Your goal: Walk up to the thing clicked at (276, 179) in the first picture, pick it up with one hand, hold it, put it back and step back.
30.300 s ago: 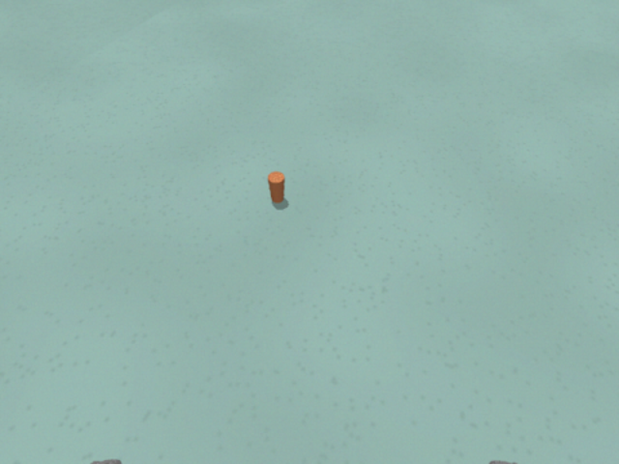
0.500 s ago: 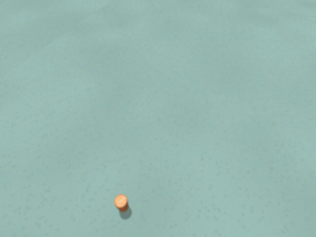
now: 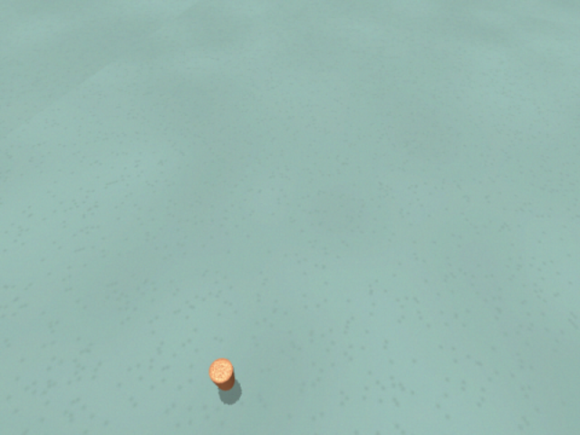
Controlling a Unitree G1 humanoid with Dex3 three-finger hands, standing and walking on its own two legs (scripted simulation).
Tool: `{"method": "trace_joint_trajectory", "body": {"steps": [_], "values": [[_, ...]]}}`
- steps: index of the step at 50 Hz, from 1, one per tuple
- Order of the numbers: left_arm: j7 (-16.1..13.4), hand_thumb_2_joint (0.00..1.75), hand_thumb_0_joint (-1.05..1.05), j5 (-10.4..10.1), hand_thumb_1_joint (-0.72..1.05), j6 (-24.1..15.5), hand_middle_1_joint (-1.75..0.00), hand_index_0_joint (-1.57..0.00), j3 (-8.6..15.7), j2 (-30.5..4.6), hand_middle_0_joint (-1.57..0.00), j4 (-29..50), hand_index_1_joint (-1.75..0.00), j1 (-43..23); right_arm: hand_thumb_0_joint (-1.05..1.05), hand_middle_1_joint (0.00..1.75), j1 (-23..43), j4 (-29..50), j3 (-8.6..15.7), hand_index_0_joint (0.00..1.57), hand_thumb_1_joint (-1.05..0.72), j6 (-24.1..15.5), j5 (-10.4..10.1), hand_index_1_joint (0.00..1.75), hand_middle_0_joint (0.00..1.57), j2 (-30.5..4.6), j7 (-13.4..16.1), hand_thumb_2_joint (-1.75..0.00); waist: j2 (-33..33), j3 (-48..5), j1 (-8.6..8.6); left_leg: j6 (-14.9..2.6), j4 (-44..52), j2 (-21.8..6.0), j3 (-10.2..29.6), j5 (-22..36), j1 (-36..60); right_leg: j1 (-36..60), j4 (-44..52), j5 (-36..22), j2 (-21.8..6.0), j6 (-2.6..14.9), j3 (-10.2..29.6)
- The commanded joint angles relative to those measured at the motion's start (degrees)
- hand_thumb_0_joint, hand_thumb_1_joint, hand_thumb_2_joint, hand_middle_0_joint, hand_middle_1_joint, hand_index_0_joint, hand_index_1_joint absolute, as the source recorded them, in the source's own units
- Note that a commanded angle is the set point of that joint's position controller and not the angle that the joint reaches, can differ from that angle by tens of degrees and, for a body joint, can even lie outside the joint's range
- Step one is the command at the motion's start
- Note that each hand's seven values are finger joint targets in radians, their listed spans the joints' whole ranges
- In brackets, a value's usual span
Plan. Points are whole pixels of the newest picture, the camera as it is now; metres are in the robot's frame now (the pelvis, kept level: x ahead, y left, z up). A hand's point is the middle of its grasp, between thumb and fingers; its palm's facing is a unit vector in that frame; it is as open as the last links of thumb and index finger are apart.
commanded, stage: stand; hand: left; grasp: from the side
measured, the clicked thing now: (223, 376) +0.36 +0.20 -0.72
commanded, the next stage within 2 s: step back in 0.18 s
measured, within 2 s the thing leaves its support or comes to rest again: neither
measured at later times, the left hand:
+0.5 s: hand out of the picture +0.08 +0.30 -0.18, palm faces -0.02 -0.92 -0.39, open 7.3 cm
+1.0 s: hand out of the picture -0.04 +0.28 -0.17, palm faces -0.11 -0.91 -0.40, open 7.3 cm
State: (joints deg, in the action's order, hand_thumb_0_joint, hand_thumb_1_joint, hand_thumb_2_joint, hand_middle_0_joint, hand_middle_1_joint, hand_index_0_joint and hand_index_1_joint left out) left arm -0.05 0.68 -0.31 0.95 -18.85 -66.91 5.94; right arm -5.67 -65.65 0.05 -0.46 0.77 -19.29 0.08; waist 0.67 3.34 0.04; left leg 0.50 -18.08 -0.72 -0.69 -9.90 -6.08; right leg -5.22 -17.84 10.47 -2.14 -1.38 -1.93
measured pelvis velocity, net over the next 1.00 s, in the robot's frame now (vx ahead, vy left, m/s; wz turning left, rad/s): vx -0.15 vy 0.02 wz -0.08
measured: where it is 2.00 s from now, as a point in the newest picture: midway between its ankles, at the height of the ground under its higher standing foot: outside the picture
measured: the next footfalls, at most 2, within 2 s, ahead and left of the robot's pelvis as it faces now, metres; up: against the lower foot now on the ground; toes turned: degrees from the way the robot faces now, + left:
right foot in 0.94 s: -0.13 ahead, -0.10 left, +0.00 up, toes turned -2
left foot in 1.28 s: -0.19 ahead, +0.14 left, +0.00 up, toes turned -4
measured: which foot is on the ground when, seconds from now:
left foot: down 0.00-0.96, up 0.98-1.00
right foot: down 0.00-0.50, up 0.52-0.92, down 0.94-1.00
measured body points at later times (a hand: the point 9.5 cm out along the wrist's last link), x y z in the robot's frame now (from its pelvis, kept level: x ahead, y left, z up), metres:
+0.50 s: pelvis -0.05 +0.03 -0.03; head +0.01 +0.04 +0.42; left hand +0.08 +0.34 -0.15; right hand +0.04 -0.30 -0.14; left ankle -0.05 +0.13 -0.74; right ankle -0.01 -0.13 -0.75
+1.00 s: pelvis -0.15 +0.02 -0.03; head -0.09 +0.00 +0.41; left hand -0.03 +0.33 -0.15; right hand -0.07 -0.30 -0.16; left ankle -0.06 +0.13 -0.74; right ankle -0.17 -0.10 -0.75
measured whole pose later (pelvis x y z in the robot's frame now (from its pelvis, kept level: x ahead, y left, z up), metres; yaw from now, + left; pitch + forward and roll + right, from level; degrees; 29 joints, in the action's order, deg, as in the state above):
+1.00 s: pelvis -0.15 +0.02 -0.03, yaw -5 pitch -2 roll -1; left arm 0.1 1.6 2.3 4.6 -20.4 -50.0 9.1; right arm -6.3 -49.3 2.9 2.9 0.3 -21.9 0.7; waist 3.1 11.1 1.0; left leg -0.7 -45.1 -1.3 1.0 -20.9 -25.8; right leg -14.8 -38.9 21.8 3.2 1.0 1.9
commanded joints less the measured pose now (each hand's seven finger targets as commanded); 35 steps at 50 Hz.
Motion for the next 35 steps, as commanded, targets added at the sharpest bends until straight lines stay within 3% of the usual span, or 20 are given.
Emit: {"method": "trace_joint_trajectory", "body": {"steps": [1, 8, 9, 12, 14, 16, 17, 18, 19, 21, 22, 23, 24, 25, 26, 27, 28, 31, 32, 35], "values": [[-0.7, 0.9, 0.0, 0.1, 0.9, -1.3, -0.3, -0.2, 1.9, -12.1, -0.2, 3.5, -0.3, -1.8, 0.0, 0.3, 1.7, 2.9, 2.1, 0.2, -0.9, -1.3, 0.0, 0.3, 0.2, -12.0, 0.8, -0.9, -0.3, -4.4, -0.08, -1.17, 2.7, -6.7, 5.3, 7.6, 0.4, 0.6, 2.4, -7.8, -6.0, 1.91, 4.9], [-0.7, 0.9, 0.0, 0.1, 0.9, -1.4, -0.3, -0.2, 1.7, -12.0, -0.2, 3.7, -0.3, -1.2, 0.0, 0.3, 1.8, 3.1, 2.0, 0.2, -0.9, -1.4, -0.1, 0.3, 0.2, -12.1, 0.8, -0.9, -0.7, -5.7, -0.26, -1.47, 1.9, -7.2, 5.2, 11.6, 1.9, 1.2, 1.7, -11.3, -6.2, 2.01, 4.6], [-1.0, 0.9, 0.0, -1.2, 0.9, -0.8, -0.3, -0.2, 4.2, -16.5, -0.2, 5.4, -0.3, -2.0, 0.0, 0.3, 3.1, 4.3, 3.6, 0.2, -0.9, -0.2, -0.6, 0.3, 0.2, -15.3, 0.5, -0.9, -1.8, 0.1, 0.15, -2.81, -3.5, -6.0, 5.5, 18.9, -2.9, -3.0, -3.3, -19.1, -5.3, 2.46, 4.9], [-1.5, 0.9, 0.0, -1.3, 0.9, -0.4, -0.3, -0.2, 4.7, -15.5, -0.2, 8.0, -0.3, -0.4, 0.0, 0.3, 1.4, 6.5, 4.1, 0.2, -0.9, 0.8, -1.2, 0.3, 0.2, -14.1, 0.2, -0.9, -2.0, -5.8, 0.44, -3.93, -9.0, -5.6, 4.2, 21.3, -1.9, -2.4, -6.6, -21.3, -5.7, 4.54, 4.5], [-1.4, 0.9, 0.0, -1.0, 0.9, -0.1, -0.3, -0.2, 5.0, -15.9, -0.2, 10.4, -0.3, -1.4, 0.0, 0.3, 1.0, 8.1, 4.4, 0.2, -0.9, 1.4, -1.3, 0.3, 0.2, -13.7, 0.0, -0.9, -3.3, -8.1, 0.73, -3.91, -13.3, -3.8, 3.0, 16.0, -3.2, -3.0, -6.8, -20.4, -7.7, 6.6, 6.8], [-1.4, 0.9, 0.0, -0.5, 0.9, 0.3, -0.3, -0.2, 5.5, -17.4, -0.2, 12.2, -0.3, -2.7, 0.0, 0.3, 0.6, 9.2, 4.6, 0.2, -0.9, 2.1, -1.1, 0.3, 0.2, -13.3, -0.1, -0.9, -5.6, -8.1, 0.61, -3.14, -19.6, -0.6, 1.4, 8.9, -5.0, -5.2, -5.6, -20.4, -11.8, 10.23, 10.6], [-1.5, 0.9, 0.0, -0.3, 0.9, 0.5, -0.3, -0.2, 5.7, -18.2, -0.2, 13.2, -0.3, -3.2, 0.0, 0.3, 0.0, 9.6, 4.7, 0.2, -0.9, 2.5, -1.1, 0.3, 0.2, -12.7, -0.2, -0.9, -8.0, -7.7, 0.13, -2.73, -24.2, 1.5, 0.8, 1.8, -6.1, -6.9, -5.0, -21.0, -14.4, 12.66, 12.9], [-1.6, 0.9, 0.0, 0.2, 0.9, 0.6, -0.3, -0.2, 5.9, -19.0, -0.2, 14.5, -0.3, -4.4, 0.0, 0.3, -1.0, 10.3, 4.8, 0.2, -0.9, 3.0, -0.9, 0.3, 0.2, -12.4, -0.5, -0.9, -11.2, -7.0, 0.45, -2.84, -29.8, 3.5, 0.9, -10.6, -8.0, -8.5, -4.4, -21.4, -17.4, 15.08, 15.1], [-1.6, 0.9, 0.0, 0.8, 0.9, 0.7, -0.3, -0.2, 6.1, -19.2, -0.2, 15.7, -0.3, -5.0, 0.0, 0.3, -2.1, 11.0, 5.1, 0.2, -0.9, 3.4, -0.6, 0.3, 0.2, -12.4, -0.7, -0.9, -12.8, -6.0, 0.53, -3.26, -35.2, 3.6, 2.8, -19.8, -8.7, -11.7, -4.1, -19.8, -19.2, 16.79, 16.1], [-1.8, 0.9, 0.0, 1.2, 0.9, 0.9, -0.3, -0.2, 5.9, -18.9, -0.2, 17.8, -0.3, -8.9, 0.0, 0.3, -5.5, 11.6, 5.6, 0.2, -0.9, 3.5, -1.0, 0.3, 0.2, -12.8, -1.1, -0.9, -13.0, -4.9, 2.76, -3.83, -34.5, 1.7, 5.0, -20.0, -8.2, -15.0, -6.8, -18.0, -17.9, 15.5, 13.4], [-1.9, 0.9, 0.0, 1.2, 0.9, 1.1, -0.3, -0.2, 5.6, -18.3, -0.2, 18.6, -0.3, -9.8, 0.0, 0.3, -7.3, 11.5, 6.0, 0.2, -0.9, 3.2, -1.0, 0.3, 0.2, -13.2, -1.1, -0.9, -12.0, -5.1, 3.42, -3.63, -29.7, 1.1, 4.2, -15.6, -7.7, -14.6, -9.7, -16.9, -15.7, 13.09, 11.4], [-1.9, 0.9, 0.0, 1.0, 0.9, 1.4, -0.3, -0.2, 5.2, -17.5, -0.2, 19.1, -0.3, -10.1, 0.0, 0.3, -9.2, 11.1, 6.1, 0.2, -0.9, 2.7, -0.8, 0.3, 0.2, -13.1, -1.0, -0.9, -10.6, -5.7, 3.96, -3.19, -20.1, 0.8, 2.3, -8.5, -6.9, -12.7, -13.9, -13.7, -12.9, 10.34, 9.1], [-1.7, 0.9, 0.0, 0.5, 0.9, 2.0, -0.3, -0.2, 4.7, -15.6, -0.2, 19.3, -0.3, -8.2, 0.0, 0.3, -8.6, 11.2, 6.2, 0.2, -0.9, 2.1, 0.1, 0.3, 0.2, -13.5, -0.8, -0.9, -3.8, -4.7, 3.38, -2.89, -9.2, -0.9, 4.2, 4.0, -7.0, -12.2, -20.7, -7.7, -8.0, 7.48, 6.3], [-1.6, 0.9, 0.0, -0.5, 0.9, 2.6, -0.3, -0.2, 4.3, -12.2, -0.2, 20.2, -0.3, -5.9, 0.0, 0.3, -6.9, 12.5, 7.2, 0.2, -0.9, 1.5, 1.7, 0.3, 0.2, -17.8, -0.4, -0.9, 10.5, -4.1, 1.8, -5.19, -3.4, -10.6, 19.3, 19.0, -5.3, -18.3, -32.3, 5.4, 2.0, 4.08, 3.3], [-2.1, 0.9, 0.0, -0.3, 0.9, 3.2, -0.3, -0.2, 4.2, -11.3, -0.2, 19.9, -0.3, -3.8, 0.0, 0.3, -6.3, 13.8, 7.8, 0.2, -0.9, 1.0, 2.1, 0.3, 0.2, -20.3, -0.2, -0.9, 9.7, -4.4, 0.57, -7.42, -4.0, -14.5, 23.6, 30.8, -2.6, -22.9, -38.6, 24.6, 7.3, 3.41, 8.5], [-2.7, 0.9, 0.0, -0.2, 0.9, 3.3, -0.3, -0.2, 4.4, -12.5, -0.2, 19.8, -0.3, -2.2, 0.0, 0.3, -5.3, 14.8, 8.1, 0.2, -0.9, 0.9, 1.2, 0.3, 0.2, -23.0, -0.1, -0.9, 11.3, -6.9, 1.61, -10.79, -4.2, -18.6, 26.3, 34.7, -3.2, -22.9, -44.4, 28.0, 8.6, 3.23, 12.9], [-3.1, 0.9, 0.0, 0.1, 0.9, 3.4, -0.3, -0.2, 4.7, -13.5, -0.2, 19.4, -0.3, -3.5, 0.0, 0.3, -4.0, 15.6, 8.2, 0.2, -0.9, 1.0, 1.3, 0.3, 0.2, -21.9, 0.3, -0.9, 9.9, -6.7, 1.9, -10.75, -3.8, -18.4, 27.1, 30.3, -3.1, -23.4, -47.2, 26.9, 8.5, 3.42, 15.5], [-2.7, 0.9, 0.0, -0.4, 0.9, 3.2, -0.3, -0.2, 4.9, -14.3, -0.2, 18.3, -0.3, 0.9, 0.0, 0.3, 0.4, 17.7, 6.9, 0.2, -0.9, 0.6, 1.2, 0.3, 0.2, -16.6, 1.7, -0.9, 7.3, -5.8, -1.68, -11.13, -8.4, -12.6, 16.0, 28.0, -0.4, -25.9, -52.2, 18.3, 7.5, 2.44, 14.4], [-2.4, 0.9, 0.0, -0.1, 0.9, 3.0, -0.3, -0.2, 5.2, -14.5, -0.2, 18.6, -0.3, 1.9, 0.0, 0.3, -0.7, 18.0, 6.9, 0.2, -0.9, 0.5, 1.1, 0.3, 0.2, -15.7, 1.8, -0.9, 6.9, -6.4, -1.44, -11.07, -9.1, -12.1, 15.1, 28.7, 1.4, -25.7, -52.5, 17.6, 7.4, 1.94, 13.4], [-2.1, 0.9, 0.0, 0.4, 0.9, 2.7, -0.3, -0.2, 5.6, -14.0, -0.2, 20.5, -0.3, 0.2, 0.0, 0.3, -4.7, 18.4, 7.3, 0.2, -0.9, 0.4, 0.7, 0.3, 0.2, -15.3, 2.2, -0.9, 5.2, -6.7, 1.23, -14.07, -9.8, -13.9, 15.5, 29.3, 4.7, -25.6, -50.1, 18.9, 7.1, 0.41, 12.6]]}}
